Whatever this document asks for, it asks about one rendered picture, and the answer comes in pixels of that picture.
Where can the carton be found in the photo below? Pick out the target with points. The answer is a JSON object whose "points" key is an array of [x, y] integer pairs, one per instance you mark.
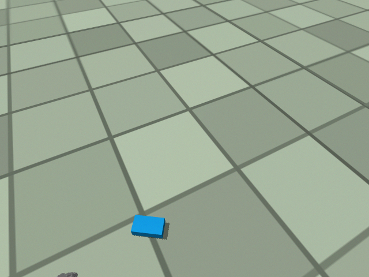
{"points": [[148, 226]]}

